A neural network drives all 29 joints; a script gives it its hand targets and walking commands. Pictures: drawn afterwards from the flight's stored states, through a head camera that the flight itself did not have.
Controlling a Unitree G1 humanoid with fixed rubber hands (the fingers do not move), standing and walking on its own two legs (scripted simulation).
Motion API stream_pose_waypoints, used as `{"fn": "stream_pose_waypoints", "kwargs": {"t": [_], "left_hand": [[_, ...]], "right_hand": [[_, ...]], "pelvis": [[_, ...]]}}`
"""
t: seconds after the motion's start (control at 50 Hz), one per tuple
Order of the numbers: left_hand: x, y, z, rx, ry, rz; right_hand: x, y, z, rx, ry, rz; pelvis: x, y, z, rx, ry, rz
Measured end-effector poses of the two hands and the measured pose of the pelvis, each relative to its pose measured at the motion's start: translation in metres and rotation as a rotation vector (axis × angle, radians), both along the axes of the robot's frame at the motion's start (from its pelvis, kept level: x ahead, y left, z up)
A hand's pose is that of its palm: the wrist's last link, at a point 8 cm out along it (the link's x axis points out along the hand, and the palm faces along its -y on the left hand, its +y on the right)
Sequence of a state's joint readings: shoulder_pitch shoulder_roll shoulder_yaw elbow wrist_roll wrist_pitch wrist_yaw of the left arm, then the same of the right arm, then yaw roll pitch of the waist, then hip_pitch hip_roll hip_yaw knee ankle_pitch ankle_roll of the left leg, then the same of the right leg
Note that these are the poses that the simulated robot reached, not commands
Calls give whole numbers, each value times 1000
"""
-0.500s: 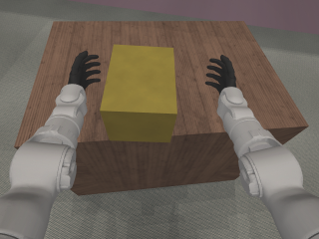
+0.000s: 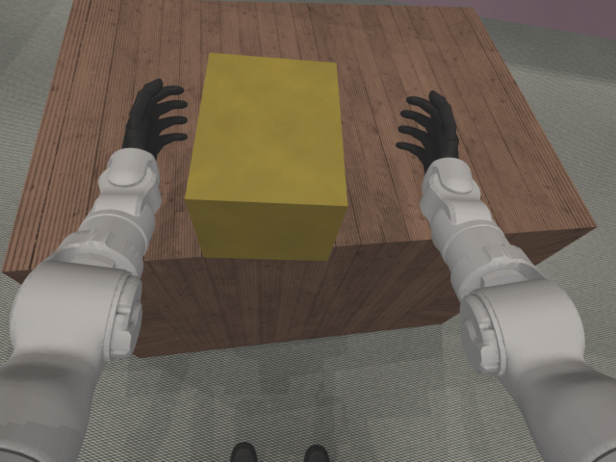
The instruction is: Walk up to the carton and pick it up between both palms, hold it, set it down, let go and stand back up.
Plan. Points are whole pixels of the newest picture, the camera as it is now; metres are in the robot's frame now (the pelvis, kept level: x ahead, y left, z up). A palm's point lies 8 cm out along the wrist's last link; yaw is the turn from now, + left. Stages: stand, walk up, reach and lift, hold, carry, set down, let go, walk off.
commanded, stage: reach and lift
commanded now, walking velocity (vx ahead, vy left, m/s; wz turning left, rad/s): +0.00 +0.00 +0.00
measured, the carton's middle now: (270, 160) +0.54 +0.03 -0.01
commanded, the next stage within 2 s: none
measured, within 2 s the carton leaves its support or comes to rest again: neither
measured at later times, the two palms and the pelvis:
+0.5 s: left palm (157, 154) +0.49 +0.17 +0.05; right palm (407, 167) +0.48 -0.16 +0.05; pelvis +0.01 +0.00 +0.00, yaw +0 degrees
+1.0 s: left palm (169, 156) +0.49 +0.16 +0.05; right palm (379, 171) +0.48 -0.12 +0.04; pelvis +0.04 +0.00 +0.01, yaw +5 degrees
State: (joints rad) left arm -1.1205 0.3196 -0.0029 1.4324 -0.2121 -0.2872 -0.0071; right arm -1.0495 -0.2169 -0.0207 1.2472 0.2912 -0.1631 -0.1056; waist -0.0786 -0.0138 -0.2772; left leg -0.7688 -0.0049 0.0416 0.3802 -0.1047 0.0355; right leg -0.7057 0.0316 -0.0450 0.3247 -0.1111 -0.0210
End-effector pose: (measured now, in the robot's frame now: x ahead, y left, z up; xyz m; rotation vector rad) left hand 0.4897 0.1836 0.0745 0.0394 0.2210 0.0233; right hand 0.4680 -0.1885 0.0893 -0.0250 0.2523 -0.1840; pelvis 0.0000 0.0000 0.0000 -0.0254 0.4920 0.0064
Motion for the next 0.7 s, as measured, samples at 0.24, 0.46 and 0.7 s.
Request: {"fn": "stream_pose_waypoints", "kwargs": {"t": [0.24,0.46,0.7], "left_hand": [[4,-10,-13,-5,-2,-11],[3,-11,-20,6,9,6],[6,-21,-26,-13,-18,24]], "right_hand": [[3,2,-18,8,-12,4],[8,22,-33,24,-5,41],[10,64,-45,-20,-27,50]], "pelvis": [[-1,7,0,-2,39,-11],[5,5,3,1,55,2],[16,3,8,4,34,62]]}}
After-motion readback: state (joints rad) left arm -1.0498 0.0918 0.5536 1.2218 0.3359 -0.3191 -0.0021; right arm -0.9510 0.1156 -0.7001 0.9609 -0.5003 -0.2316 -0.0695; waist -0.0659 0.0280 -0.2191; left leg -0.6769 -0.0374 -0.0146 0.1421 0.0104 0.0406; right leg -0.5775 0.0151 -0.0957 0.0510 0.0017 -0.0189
